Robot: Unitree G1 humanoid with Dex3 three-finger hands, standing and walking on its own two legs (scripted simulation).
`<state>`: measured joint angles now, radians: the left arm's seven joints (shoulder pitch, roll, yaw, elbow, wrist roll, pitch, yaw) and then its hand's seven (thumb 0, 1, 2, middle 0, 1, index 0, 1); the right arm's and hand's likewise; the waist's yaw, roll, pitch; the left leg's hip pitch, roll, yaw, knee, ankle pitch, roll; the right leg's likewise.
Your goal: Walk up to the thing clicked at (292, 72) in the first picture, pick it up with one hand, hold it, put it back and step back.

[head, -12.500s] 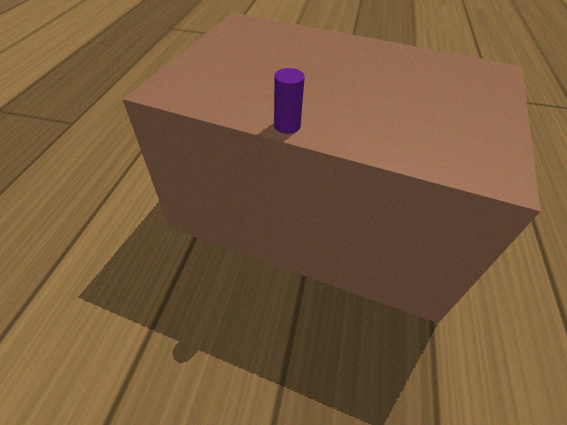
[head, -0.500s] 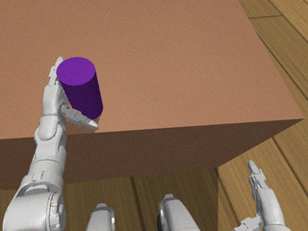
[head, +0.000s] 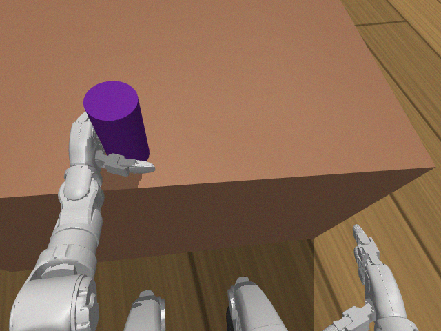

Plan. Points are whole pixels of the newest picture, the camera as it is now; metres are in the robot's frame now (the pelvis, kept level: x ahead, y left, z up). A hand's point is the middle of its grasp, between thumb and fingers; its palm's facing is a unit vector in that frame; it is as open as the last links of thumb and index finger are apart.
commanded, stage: close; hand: left
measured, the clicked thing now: (121, 130) +0.46 +0.12 +0.05
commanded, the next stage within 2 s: settle in 0.34 s
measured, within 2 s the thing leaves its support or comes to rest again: leaves its support in 0.72 s
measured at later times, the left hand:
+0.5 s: hand (122, 141) +0.45 +0.13 +0.03, palm faces -0.05 -1.00 +0.01, open 10.4 cm
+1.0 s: hand (113, 129) +0.45 +0.13 +0.06, palm faces -0.03 -1.00 -0.02, open 10.7 cm
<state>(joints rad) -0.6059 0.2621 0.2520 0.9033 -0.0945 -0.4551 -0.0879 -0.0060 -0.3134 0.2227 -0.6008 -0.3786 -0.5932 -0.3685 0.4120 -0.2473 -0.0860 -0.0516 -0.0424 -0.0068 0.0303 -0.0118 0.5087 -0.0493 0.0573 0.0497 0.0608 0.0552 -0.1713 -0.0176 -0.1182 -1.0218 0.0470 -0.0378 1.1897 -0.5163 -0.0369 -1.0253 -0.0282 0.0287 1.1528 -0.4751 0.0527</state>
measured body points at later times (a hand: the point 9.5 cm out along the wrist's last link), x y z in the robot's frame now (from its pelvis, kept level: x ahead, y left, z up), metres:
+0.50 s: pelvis +0.00 +0.00 +0.00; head +0.12 +0.02 +0.44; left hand +0.45 +0.18 +0.03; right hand +0.16 -0.27 +0.00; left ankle +0.03 +0.14 -0.64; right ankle +0.04 -0.15 -0.64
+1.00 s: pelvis +0.01 +0.00 +0.02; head +0.11 +0.02 +0.46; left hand +0.45 +0.19 +0.07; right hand +0.17 -0.27 +0.01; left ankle +0.03 +0.14 -0.64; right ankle +0.04 -0.15 -0.64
